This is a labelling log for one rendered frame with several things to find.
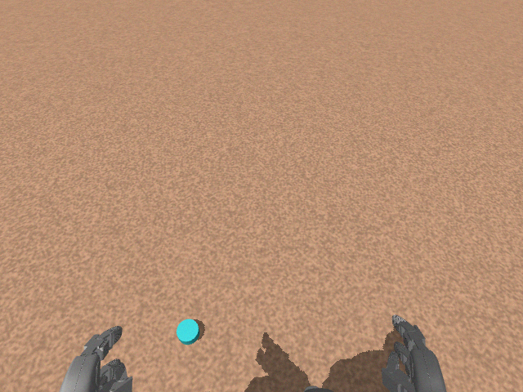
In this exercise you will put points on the right robot hand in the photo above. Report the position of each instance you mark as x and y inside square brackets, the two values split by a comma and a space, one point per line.
[421, 364]

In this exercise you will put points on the left robot hand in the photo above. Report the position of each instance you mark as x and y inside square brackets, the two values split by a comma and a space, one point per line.
[85, 373]

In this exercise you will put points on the tin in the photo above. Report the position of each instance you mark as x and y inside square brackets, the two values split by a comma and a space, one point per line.
[188, 331]

